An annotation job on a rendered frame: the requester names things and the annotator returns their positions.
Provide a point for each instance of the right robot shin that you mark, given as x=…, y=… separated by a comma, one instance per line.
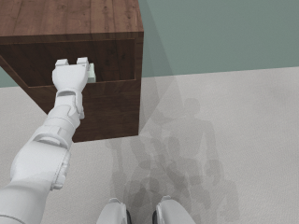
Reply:
x=164, y=199

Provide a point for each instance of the left robot thigh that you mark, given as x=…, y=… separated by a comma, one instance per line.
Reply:
x=113, y=213

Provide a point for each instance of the handle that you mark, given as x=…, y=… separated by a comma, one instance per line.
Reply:
x=91, y=74

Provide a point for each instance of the robot left hand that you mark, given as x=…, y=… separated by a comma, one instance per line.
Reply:
x=74, y=76

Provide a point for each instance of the robot left upper arm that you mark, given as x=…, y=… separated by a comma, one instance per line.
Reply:
x=40, y=169

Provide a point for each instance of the cabinet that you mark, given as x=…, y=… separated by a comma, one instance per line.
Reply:
x=111, y=108

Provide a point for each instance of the robot left forearm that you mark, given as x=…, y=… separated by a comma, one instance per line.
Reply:
x=60, y=125

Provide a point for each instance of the drawer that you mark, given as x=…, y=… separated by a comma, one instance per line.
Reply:
x=113, y=58

